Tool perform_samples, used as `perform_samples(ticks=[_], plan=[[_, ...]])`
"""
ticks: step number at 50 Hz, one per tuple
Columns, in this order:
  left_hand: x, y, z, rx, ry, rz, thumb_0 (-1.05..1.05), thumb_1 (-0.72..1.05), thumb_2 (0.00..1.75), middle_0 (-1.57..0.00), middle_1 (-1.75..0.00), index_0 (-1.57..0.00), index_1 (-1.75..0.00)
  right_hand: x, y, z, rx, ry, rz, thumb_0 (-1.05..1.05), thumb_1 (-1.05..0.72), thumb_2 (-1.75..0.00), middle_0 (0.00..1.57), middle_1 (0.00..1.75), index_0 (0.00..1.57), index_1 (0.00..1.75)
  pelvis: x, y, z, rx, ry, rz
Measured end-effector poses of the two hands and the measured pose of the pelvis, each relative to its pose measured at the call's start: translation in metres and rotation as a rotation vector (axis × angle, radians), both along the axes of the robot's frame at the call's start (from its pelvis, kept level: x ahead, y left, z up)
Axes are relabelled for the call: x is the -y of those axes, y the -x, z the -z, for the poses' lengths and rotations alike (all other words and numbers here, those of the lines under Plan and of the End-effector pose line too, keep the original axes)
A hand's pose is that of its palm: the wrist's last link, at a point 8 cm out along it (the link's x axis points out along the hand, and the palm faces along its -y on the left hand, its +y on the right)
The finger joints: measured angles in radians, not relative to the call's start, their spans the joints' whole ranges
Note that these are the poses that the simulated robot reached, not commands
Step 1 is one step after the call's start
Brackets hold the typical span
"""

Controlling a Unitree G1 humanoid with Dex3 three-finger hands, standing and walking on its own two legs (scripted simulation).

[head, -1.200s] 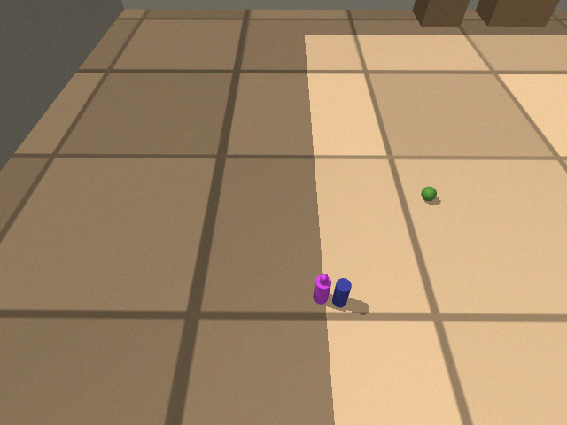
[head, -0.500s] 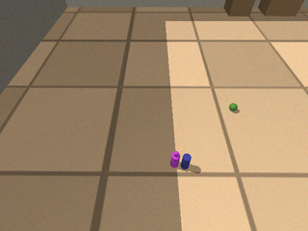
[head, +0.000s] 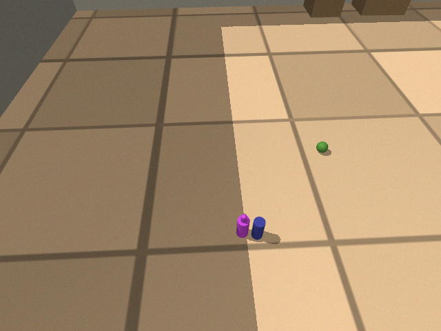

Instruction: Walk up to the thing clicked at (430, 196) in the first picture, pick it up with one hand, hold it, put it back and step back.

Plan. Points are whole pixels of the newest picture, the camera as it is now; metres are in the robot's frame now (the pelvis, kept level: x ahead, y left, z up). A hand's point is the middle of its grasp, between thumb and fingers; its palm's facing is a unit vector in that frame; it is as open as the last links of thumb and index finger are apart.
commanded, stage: walk up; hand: left
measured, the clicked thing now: (322, 147) +1.27 -0.55 -0.74
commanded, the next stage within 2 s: none
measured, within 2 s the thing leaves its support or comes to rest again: neither
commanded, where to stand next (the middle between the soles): +0.83 -0.53 m, yaw -34 degrees
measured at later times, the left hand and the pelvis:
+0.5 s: hand (174, 290) +0.23 +0.13 -0.15, palm faces -0.24 -0.92 -0.32, open 7.4 cm; pelvis +0.13 -0.13 -0.01, yaw -16 degrees
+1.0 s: hand (249, 166) +0.57 -0.04 -0.13, palm faces -0.53 -0.76 -0.38, open 7.4 cm; pelvis +0.32 -0.22 -0.01, yaw -28 degrees
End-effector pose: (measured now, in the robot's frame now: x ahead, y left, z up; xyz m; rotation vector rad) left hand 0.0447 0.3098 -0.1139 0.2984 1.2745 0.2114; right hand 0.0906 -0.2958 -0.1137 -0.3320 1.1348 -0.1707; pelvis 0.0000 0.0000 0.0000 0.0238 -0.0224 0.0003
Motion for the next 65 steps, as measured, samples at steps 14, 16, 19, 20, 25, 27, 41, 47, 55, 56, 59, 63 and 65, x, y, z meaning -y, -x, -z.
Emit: perform_samples(ticks=[14,16,19,20,25,27,41,47,55,56,59,63,65], plan=[[0.06,-0.141,-0.008,0.121,-0.089,0.201,0.01,0.91,0.9,-0.2,-0.3,-0.2,-0.3,0.152,0.007,0.018,0.029,0.122,0.193,0.0,-0.9,-0.9,0.21,0.3,0.21,0.3,0.089,-0.067,0.037,0.036,0.025,0.171],[0.081,-0.153,-0.004,0.153,-0.076,0.205,0.01,0.91,0.9,-0.2,-0.3,-0.2,-0.3,0.163,-0.002,0.021,0.015,0.114,0.204,0.0,-0.9,-0.9,0.2,0.3,0.21,0.3,0.1,-0.077,0.038,0.032,0.026,0.189],[0.108,-0.161,-0.005,0.123,-0.034,0.212,0.0,0.91,0.9,-0.2,-0.3,-0.2,-0.3,0.166,-0.023,0.012,0.037,0.078,0.207,0.01,-0.91,-0.9,0.2,0.3,0.2,0.3,0.109,-0.093,0.026,0.031,0.028,0.225],[0.116,-0.164,-0.005,0.106,-0.023,0.219,0.0,0.91,0.9,-0.2,-0.3,-0.2,-0.3,0.165,-0.03,0.007,0.05,0.068,0.207,0.01,-0.91,-0.9,0.2,0.3,0.2,0.3,0.112,-0.1,0.021,0.03,0.03,0.236],[0.139,-0.188,0.003,0.037,0.018,0.26,0.0,0.9,0.9,-0.2,-0.3,-0.2,-0.3,0.16,-0.055,-0.01,0.077,0.044,0.211,0.0,-0.9,-0.9,0.2,0.3,0.21,0.3,0.125,-0.135,0.011,0.024,0.044,0.287],[0.144,-0.207,0.009,0.029,0.034,0.282,0.01,0.9,0.9,-0.21,-0.3,-0.2,-0.3,0.16,-0.061,-0.013,0.063,0.051,0.225,0.0,-0.9,-0.9,0.21,0.3,0.21,0.3,0.128,-0.152,0.012,0.019,0.054,0.3],[0.217,-0.428,0.003,0.138,0.055,0.562,0.01,0.91,0.9,-0.2,-0.3,-0.2,-0.3,0.165,-0.045,-0.035,-0.034,0.107,0.493,0.0,-0.9,-0.9,0.21,0.3,0.21,0.3,0.161,-0.263,0.003,0.012,0.023,0.427],[0.271,-0.509,-0.016,0.185,0.027,0.644,0.01,0.91,0.9,-0.2,-0.3,-0.2,-0.3,0.187,-0.05,-0.023,-0.103,0.062,0.545,0.0,-0.9,-0.9,0.21,0.3,0.21,0.3,0.197,-0.302,0.004,0.011,0.011,0.472],[0.376,-0.587,-0.019,0.295,0.017,0.694,0.01,0.91,0.9,-0.2,-0.3,-0.2,-0.3,0.252,-0.096,0.025,-0.123,-0.001,0.59,0.0,-0.9,-0.9,0.21,0.3,0.21,0.3,0.269,-0.355,0.028,0.022,0.03,0.507],[0.384,-0.59,-0.021,0.308,0.026,0.688,0.01,0.91,0.9,-0.2,-0.3,-0.2,-0.3,0.259,-0.108,0.026,-0.116,-0.011,0.583,0.01,-0.9,-0.9,0.21,0.3,0.21,0.3,0.276,-0.36,0.026,0.027,0.021,0.515],[0.401,-0.591,-0.027,0.299,0.04,0.656,0.0,0.9,0.9,-0.2,-0.3,-0.2,-0.3,0.281,-0.148,0.019,-0.065,-0.025,0.559,0.01,-0.9,-0.9,0.2,0.3,0.21,0.3,0.293,-0.377,0.015,0.034,0.01,0.534],[0.405,-0.589,-0.026,0.238,0.027,0.639,0.0,0.9,0.9,-0.2,-0.3,-0.2,-0.3,0.31,-0.196,0.006,0.017,-0.011,0.533,0.0,-0.9,-0.9,0.21,0.3,0.21,0.3,0.311,-0.4,0.007,0.03,0.019,0.565],[0.404,-0.589,-0.022,0.199,0.018,0.634,0.0,0.9,0.9,-0.2,-0.3,-0.2,-0.3,0.322,-0.215,0.001,0.039,0.001,0.526,0.0,-0.9,-0.9,0.21,0.3,0.21,0.3,0.318,-0.412,0.006,0.026,0.03,0.575]])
